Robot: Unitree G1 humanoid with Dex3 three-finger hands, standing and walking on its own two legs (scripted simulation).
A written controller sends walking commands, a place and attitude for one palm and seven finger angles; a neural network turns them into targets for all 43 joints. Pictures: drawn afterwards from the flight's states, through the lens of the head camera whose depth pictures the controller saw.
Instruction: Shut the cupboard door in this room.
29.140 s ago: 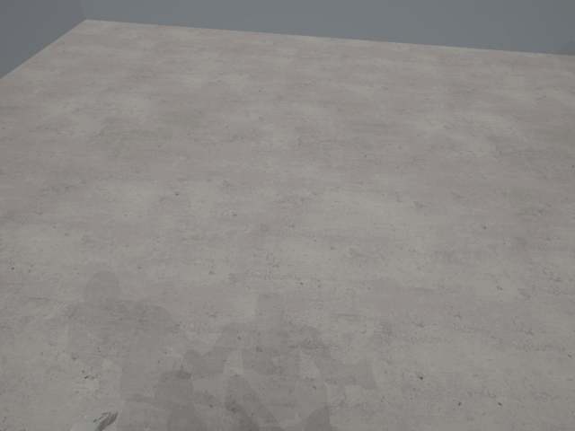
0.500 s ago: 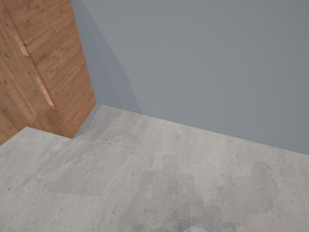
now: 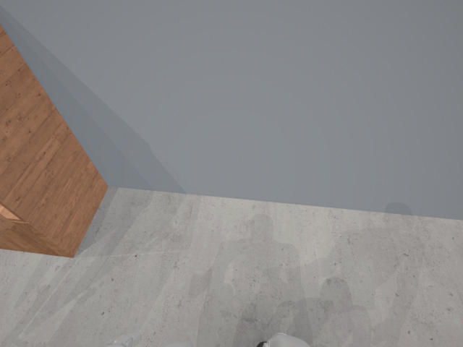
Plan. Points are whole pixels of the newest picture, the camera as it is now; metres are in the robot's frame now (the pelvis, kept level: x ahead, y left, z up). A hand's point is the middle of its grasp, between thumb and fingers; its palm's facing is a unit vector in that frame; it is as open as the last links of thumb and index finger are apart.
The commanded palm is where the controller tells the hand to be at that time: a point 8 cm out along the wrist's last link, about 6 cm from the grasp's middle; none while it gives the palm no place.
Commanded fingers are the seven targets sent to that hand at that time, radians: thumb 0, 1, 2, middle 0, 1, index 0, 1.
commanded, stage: turn to face it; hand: left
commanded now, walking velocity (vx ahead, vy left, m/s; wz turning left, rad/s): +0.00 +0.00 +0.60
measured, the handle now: out of the picture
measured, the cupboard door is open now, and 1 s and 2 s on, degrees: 75 75 75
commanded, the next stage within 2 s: take the last steps up to it in 1.84 s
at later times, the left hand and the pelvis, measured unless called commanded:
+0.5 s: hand out of the picture +0.04 +0.23 -0.18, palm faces +0.33 -0.92 -0.19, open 7.3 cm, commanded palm none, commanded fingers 0.00 0.90 0.90 -0.20 -0.30 -0.20 -0.30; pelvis +0.06 +0.04 +0.00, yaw +17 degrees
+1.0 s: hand out of the picture +0.08 +0.22 -0.13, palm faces +0.51 -0.81 -0.30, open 7.4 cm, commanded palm none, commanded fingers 0.00 0.90 0.90 -0.20 -0.30 -0.20 -0.30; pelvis +0.08 -0.01 +0.01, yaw +34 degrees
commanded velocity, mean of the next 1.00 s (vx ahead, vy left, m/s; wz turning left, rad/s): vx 0.00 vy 0.00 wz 0.60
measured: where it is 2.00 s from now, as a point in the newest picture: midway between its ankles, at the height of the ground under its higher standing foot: outside the picture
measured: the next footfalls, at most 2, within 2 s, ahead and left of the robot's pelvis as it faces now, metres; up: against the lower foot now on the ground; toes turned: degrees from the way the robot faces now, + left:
left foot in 0.44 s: +0.09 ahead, +0.15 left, +0.00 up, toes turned +23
right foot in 0.90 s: +0.18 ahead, -0.09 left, +0.00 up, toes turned +27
